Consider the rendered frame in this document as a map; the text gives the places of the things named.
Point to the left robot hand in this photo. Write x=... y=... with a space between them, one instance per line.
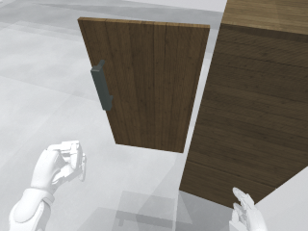
x=52 y=170

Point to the cupboard door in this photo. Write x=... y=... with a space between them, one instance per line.
x=152 y=70

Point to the robot left forearm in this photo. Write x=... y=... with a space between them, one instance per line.
x=32 y=211

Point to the handle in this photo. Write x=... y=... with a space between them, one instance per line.
x=100 y=83

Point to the right robot hand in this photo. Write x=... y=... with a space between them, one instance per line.
x=252 y=219

